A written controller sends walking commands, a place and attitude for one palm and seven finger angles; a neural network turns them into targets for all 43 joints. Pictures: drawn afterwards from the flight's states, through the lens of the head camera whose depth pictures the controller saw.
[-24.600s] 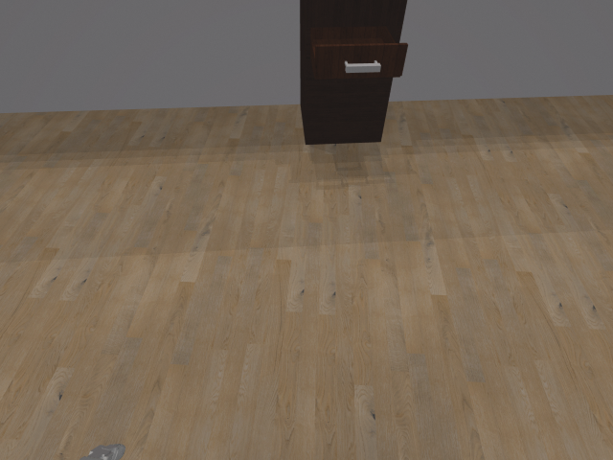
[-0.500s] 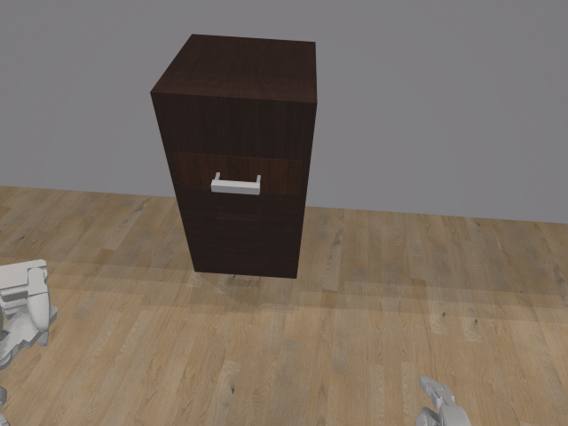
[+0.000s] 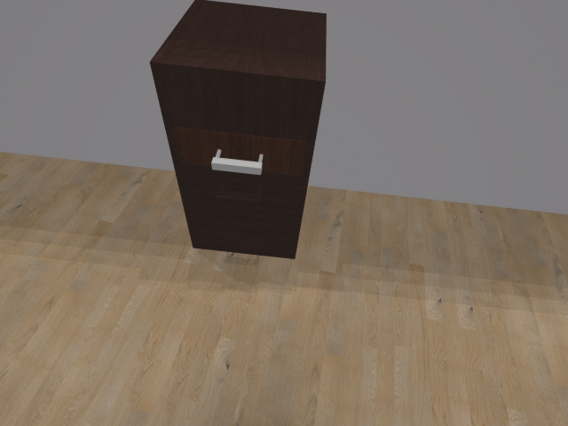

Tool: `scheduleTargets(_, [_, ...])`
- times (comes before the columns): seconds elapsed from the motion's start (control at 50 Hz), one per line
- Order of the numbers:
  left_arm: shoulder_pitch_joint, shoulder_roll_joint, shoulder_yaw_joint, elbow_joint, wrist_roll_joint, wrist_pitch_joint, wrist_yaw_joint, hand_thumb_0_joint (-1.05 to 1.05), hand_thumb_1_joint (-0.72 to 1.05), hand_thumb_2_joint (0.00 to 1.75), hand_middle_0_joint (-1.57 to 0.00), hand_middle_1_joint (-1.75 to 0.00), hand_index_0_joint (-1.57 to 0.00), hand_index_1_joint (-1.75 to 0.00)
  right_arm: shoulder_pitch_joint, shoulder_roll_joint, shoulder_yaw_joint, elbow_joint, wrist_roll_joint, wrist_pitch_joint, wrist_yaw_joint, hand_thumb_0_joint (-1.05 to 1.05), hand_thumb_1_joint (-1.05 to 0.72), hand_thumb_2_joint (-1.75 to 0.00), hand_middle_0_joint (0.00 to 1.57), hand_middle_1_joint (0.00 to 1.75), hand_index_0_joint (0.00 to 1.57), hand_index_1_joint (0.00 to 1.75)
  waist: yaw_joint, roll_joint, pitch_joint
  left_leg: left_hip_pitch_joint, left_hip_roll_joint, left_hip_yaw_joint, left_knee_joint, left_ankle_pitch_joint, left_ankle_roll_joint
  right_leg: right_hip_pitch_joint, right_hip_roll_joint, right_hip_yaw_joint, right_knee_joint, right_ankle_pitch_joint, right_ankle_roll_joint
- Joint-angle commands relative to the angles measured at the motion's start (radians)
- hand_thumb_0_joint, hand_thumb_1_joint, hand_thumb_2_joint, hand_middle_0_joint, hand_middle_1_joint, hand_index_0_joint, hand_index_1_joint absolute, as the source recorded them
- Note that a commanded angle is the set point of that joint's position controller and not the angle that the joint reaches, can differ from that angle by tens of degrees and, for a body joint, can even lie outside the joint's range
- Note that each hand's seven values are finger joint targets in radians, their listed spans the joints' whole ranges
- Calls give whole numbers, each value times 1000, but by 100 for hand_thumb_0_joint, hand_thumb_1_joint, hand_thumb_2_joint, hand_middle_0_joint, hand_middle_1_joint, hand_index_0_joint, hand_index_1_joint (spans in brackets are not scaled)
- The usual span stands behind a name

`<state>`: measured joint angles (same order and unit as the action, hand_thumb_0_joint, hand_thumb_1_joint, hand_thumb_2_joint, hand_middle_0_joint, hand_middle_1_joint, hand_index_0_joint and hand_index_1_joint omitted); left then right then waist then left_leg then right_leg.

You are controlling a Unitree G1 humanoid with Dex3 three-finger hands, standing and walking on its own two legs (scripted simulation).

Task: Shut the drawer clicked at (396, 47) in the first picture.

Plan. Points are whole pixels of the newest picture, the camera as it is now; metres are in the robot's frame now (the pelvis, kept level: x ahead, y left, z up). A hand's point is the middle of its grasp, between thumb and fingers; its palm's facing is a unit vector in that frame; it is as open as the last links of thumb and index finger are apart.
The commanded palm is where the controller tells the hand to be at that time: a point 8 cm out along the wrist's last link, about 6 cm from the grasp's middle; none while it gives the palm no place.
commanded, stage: let the arm hang, fingers relaxed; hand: left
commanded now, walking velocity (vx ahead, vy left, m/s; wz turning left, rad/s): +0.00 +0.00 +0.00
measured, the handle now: (238, 160) +0.84 +0.17 -0.21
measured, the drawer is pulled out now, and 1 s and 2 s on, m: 0.00 0.00 0.00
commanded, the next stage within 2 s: look to check the result in 0.74 s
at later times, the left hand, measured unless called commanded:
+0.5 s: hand out of the picture -0.04 +0.13 -0.17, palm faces +0.05 -0.99 -0.14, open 7.2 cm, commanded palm none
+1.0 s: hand out of the picture -0.03 +0.13 -0.17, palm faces +0.05 -0.98 -0.18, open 7.3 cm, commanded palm none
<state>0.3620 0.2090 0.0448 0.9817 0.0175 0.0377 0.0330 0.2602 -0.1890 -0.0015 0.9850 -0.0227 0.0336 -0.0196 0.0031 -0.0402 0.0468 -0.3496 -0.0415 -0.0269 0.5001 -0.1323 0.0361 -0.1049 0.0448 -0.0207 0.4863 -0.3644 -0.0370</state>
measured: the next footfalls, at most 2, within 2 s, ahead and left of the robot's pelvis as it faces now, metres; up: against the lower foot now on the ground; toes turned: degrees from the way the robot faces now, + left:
none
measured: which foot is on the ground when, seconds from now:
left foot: down 0.00-1.00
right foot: down 0.00-1.00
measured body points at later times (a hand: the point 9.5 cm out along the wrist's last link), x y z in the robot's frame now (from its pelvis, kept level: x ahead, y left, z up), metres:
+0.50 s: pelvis +0.00 -0.01 +0.00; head +0.00 -0.02 +0.45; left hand -0.04 +0.18 -0.16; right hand -0.02 -0.21 -0.17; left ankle +0.08 +0.09 -0.73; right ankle -0.06 -0.10 -0.73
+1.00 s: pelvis +0.02 -0.02 +0.00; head +0.03 -0.03 +0.45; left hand -0.03 +0.18 -0.16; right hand -0.01 -0.23 -0.16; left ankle +0.08 +0.09 -0.73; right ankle -0.06 -0.10 -0.73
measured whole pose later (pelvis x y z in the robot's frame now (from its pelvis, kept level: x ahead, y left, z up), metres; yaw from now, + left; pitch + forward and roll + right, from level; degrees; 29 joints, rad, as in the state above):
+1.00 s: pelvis +0.02 -0.02 +0.00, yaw -1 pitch -2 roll +0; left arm 0.37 0.10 0.01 1.13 0.01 -0.01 0.05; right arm 0.30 -0.10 -0.01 1.13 -0.01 0.01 -0.05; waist 0.00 0.01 0.07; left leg -0.28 -0.02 -0.03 0.47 -0.15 0.00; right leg -0.03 0.07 -0.01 0.43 -0.36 -0.07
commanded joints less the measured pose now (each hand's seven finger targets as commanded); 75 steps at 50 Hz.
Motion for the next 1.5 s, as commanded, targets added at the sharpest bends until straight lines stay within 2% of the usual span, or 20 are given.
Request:
scheduleTargets(0.0, [66, 73, -11, 34, -6, -40, -9, 0, 90, 90, -64, -78, -64, -78, 13, -104, -27, -8, 6, -26, -19, 0, -90, -90, 20, 30, 20, 30, -6, 126, -30, 166, 122, -162, -147, -64, 31, -108, -98, 95, -161, 48, -37])
scheduleTargets(0.1, [98, 48, -29, 113, -10, -44, 1, 0, 90, 90, -44, -56, -44, -56, 64, -82, -26, 63, 12, -24, -22, 0, -90, -90, 20, 30, 20, 30, -14, 44, 4, 207, 120, -135, -126, -1, 28, -137, -110, 93, -185, 70, -38])
scheduleTargets(0.16, [116, 29, -35, 141, -12, -43, 6, 0, 90, 90, -32, -43, -32, -43, 81, -64, -25, 92, 12, -18, -23, 0, -90, -90, 20, 30, 20, 30, -16, 29, 51, 191, 115, -127, -133, -43, 24, -164, -110, 94, -194, 28, -40])
scheduleTargets(0.22, [132, 16, -37, 158, -13, -43, 10, 0, 90, 90, -20, -30, -20, -30, 95, -46, -24, 111, 10, -15, -23, 0, -90, -90, 20, 30, 20, 30, -16, 14, 62, 186, 110, -120, -130, -54, 21, -175, -109, 94, -192, 4, -42])
scheduleTargets(0.34, [139, -16, -34, 163, -11, -46, 17, 0, 90, 90, -20, -30, -20, -30, 112, -11, -25, 132, 6, -16, -23, 0, -90, -90, 20, 30, 20, 30, -15, 32, 101, 158, 100, -103, -117, -54, 16, -199, -111, 103, -191, -19, -44])
scheduleTargets(0.5, [125, -38, -25, 150, -10, -51, 22, 0, 90, 90, -20, -30, -20, -30, 127, 21, -24, 138, 3, -26, -26, 0, -90, -90, 20, 30, 20, 30, -9, 38, 105, 135, 102, -97, -98, 12, 19, -168, -114, 96, -179, 54, -40])
scheduleTargets(0.54, [115, -38, -23, 142, -11, -51, 22, 0, 90, 90, -20, -30, -20, -30, 130, 24, -24, 136, 3, -28, -27, 0, -90, -90, 20, 30, 20, 30, -10, 60, 113, 127, 101, -93, -94, 24, 18, -161, -115, 97, -180, 72, -39])
scheduleTargets(0.58, [112, -38, -21, 138, -10, -52, 22, 0, 90, 90, -20, -30, -20, -30, 134, 20, -25, 132, 4, -28, -28, 0, -90, -90, 20, 30, 20, 30, -9, 39, 102, 124, 103, -94, -86, 38, 18, -148, -113, 97, -180, 85, -35])
scheduleTargets(0.68, [103, -42, -18, 133, -11, -53, 23, 0, 90, 90, -20, -30, -20, -30, 132, 19, -25, 128, 4, -32, -32, 0, -90, -90, 20, 30, 20, 30, -8, 65, 83, 139, 106, -89, -71, 84, 19, -122, -116, 100, -174, 154, -30])
scheduleTargets(0.72, [97, -44, -18, 132, -12, -53, 23, 0, 90, 90, -20, -30, -20, -30, 135, 17, -24, 127, 4, -32, -33, 0, -90, -90, 20, 30, 20, 30, -12, 42, 83, 145, 109, -88, -71, 87, 19, -117, -115, 97, -175, 166, -30])
scheduleTargets(0.8, [96, -40, -18, 134, -12, -52, 23, 0, 90, 90, -20, -30, -20, -30, 132, 15, -24, 127, 5, -31, -34, 0, -90, -90, 20, 30, 20, 30, -12, 35, 80, 157, 113, -84, -69, 97, 20, -113, -117, 92, -175, 182, -27])
scheduleTargets(0.82, [102, -43, -19, 132, -12, -52, 23, 0, 90, 90, -20, -30, -20, -30, 129, 11, -24, 125, 5, -32, -35, 0, -90, -90, 20, 30, 20, 30, -11, 50, 72, 167, 112, -84, -66, 105, 20, -111, -116, 99, -174, 190, -27])
scheduleTargets(0.9, [104, -36, -19, 137, -12, -53, 24, 0, 90, 90, -20, -30, -20, -30, 124, 9, -24, 125, 7, -32, -35, 0, -90, -90, 20, 30, 20, 30, -11, 18, 69, 170, 113, -78, -62, 113, 20, -101, -120, 97, -177, 224, -18])
scheduleTargets(0.98, [108, -32, -19, 138, -12, -53, 26, 0, 90, 90, -20, -30, -20, -30, 118, 0, -25, 125, 8, -33, -36, 0, -90, -90, 20, 30, 20, 30, -11, 33, 55, 183, 113, -72, -51, 139, 19, -88, -121, 99, -170, 266, -11])
scheduleTargets(1.1, [106, -32, -21, 142, -11, -52, 26, 0, 90, 90, -20, -30, -20, -30, 109, -2, -23, 129, 8, -32, -37, 0, -90, -90, 20, 30, 20, 30, -12, 33, 81, 179, 116, -71, -59, 128, 19, -95, -121, 98, -176, 257, -13])
scheduleTargets(1.16, [104, -30, -21, 145, -12, -52, 25, 0, 90, 90, -20, -30, -20, -30, 102, -5, -23, 129, 8, -34, -37, 0, -90, -90, 20, 30, 20, 30, -10, 40, 72, 189, 116, -78, -69, 119, 19, -93, -119, 98, -177, 232, -17])
scheduleTargets(1.36, [97, -26, -18, 139, -12, -53, 27, 0, 90, 90, -20, -30, -20, -30, 96, -11, -21, 129, 7, -37, -39, 0, -90, -90, 20, 30, 20, 30, -8, 31, 60, 192, 115, -64, -53, 166, 18, -63, -126, 95, -173, 322, -5])
scheduleTargets(1.38, [97, -22, -16, 137, -11, -53, 27, 0, 90, 90, -20, -30, -20, -30, 97, -12, -21, 129, 9, -36, -39, 0, -90, -90, 20, 30, 20, 30, -8, 14, 54, 192, 116, -63, -50, 170, 17, -58, -125, 93, -172, 333, -1])
scheduleTargets(1.4, [94, -26, -17, 138, -12, -52, 27, 0, 90, 90, -20, -30, -20, -30, 95, -13, -20, 129, 8, -36, -39, 0, -90, -90, 20, 30, 20, 30, -8, 23, 69, 190, 116, -63, -54, 163, 16, -66, -125, 93, -173, 323, -4])
scheduleTargets(1.48, [91, -16, -13, 134, -11, -53, 28, 0, 90, 90, -20, -30, -20, -30, 98, -14, -22, 129, 9, -37, -39, 0, -90, -90, 20, 30, 20, 30, -7, 22, 56, 190, 116, -57, -46, 186, 16, -47, -126, 96, -170, 369, 3])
